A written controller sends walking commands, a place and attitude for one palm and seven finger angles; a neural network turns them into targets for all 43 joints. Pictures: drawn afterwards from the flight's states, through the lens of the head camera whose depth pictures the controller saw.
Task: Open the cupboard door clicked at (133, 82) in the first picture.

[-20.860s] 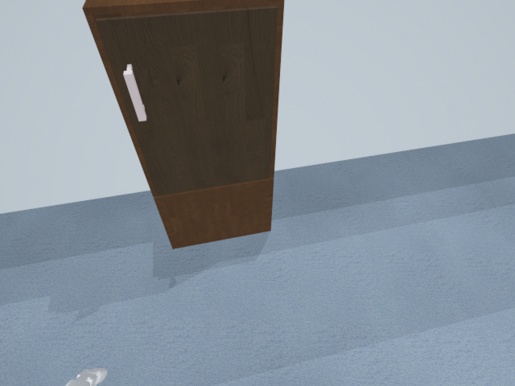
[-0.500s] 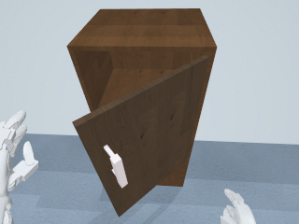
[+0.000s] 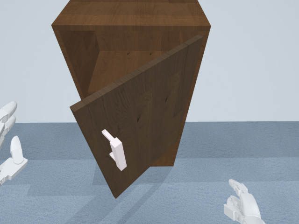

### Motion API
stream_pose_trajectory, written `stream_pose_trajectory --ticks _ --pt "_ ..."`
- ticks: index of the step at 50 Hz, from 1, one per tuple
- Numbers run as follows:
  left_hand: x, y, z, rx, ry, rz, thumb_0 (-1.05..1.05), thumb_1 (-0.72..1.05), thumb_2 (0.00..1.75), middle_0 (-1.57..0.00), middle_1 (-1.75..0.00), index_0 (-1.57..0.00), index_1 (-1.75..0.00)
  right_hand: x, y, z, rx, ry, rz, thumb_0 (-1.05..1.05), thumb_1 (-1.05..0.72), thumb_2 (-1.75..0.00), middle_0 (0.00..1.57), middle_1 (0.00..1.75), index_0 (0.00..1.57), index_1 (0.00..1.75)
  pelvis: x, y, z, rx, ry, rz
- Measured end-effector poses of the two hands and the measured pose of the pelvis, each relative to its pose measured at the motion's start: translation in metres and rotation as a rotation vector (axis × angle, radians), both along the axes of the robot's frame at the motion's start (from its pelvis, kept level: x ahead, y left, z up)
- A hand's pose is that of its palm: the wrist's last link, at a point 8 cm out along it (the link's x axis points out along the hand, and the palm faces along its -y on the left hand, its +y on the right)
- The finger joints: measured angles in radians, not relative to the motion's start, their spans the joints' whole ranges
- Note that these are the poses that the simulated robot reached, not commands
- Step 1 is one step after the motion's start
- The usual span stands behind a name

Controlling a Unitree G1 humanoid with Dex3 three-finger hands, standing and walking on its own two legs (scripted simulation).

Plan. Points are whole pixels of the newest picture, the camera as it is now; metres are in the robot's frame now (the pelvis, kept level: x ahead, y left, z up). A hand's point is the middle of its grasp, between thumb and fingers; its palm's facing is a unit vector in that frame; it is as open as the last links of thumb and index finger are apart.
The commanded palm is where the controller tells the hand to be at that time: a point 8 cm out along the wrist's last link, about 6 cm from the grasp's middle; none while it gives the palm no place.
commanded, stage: step back with the hand held close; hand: left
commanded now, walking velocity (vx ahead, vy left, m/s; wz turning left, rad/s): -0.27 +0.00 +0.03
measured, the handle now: (114, 150) +0.29 +0.12 +0.04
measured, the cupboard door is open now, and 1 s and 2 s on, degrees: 44 44 44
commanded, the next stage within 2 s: stop stepping back and stand still in 0.54 s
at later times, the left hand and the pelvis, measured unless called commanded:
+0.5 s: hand out of the picture +0.05 +0.33 +0.16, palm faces +0.47 -0.76 -0.45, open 7.4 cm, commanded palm +0.00 +0.36 +0.18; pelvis -0.12 +0.05 -0.01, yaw +4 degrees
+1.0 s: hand out of the picture -0.10 +0.43 +0.18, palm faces +0.62 -0.75 -0.23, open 7.4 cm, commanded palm -0.16 +0.43 +0.18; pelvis -0.29 +0.13 -0.02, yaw +3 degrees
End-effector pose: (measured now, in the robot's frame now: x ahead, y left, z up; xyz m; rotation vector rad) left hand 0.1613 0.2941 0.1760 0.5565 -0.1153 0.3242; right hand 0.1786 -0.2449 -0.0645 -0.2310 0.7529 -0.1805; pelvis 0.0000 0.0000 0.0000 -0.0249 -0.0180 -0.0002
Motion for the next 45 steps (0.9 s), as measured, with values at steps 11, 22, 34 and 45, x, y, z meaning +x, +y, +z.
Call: stream_pose_trajectory --ticks 11,22,34,45 --pt "-0.059 0.044 -0.001 0.031 -0.076 0.031 0.02 0.89 0.90 -0.21 -0.30 -0.21 -0.31 -0.068 0.038 -0.004 -0.024 0.003 0.016 0.02 -0.91 -0.90 0.20 0.30 0.20 0.30 -0.050 0.032 -0.006 -0.039 -0.007 0.022" --pt "-0.144 0.061 0.001 0.031 -0.116 0.109 0.02 0.89 0.90 -0.21 -0.30 -0.21 -0.31 -0.103 0.082 -0.027 0.022 0.042 0.164 0.02 -0.90 -0.90 0.20 0.30 0.21 0.30 -0.110 0.045 -0.013 -0.055 0.031 0.090" --pt "-0.190 0.104 0.004 -0.011 -0.264 0.087 0.02 0.89 0.90 -0.21 -0.30 -0.21 -0.31 -0.152 0.110 0.000 -0.020 -0.112 0.153 0.02 -0.91 -0.90 0.20 0.30 0.21 0.30 -0.181 0.073 -0.018 -0.089 -0.045 0.070" --pt "-0.312 0.117 0.007 0.002 -0.376 0.015 0.02 0.89 0.90 -0.22 -0.30 -0.21 -0.31 -0.268 0.126 -0.003 -0.084 -0.008 0.125 0.01 -0.91 -0.90 0.20 0.30 0.21 0.30 -0.252 0.100 -0.025 -0.048 -0.011 0.070"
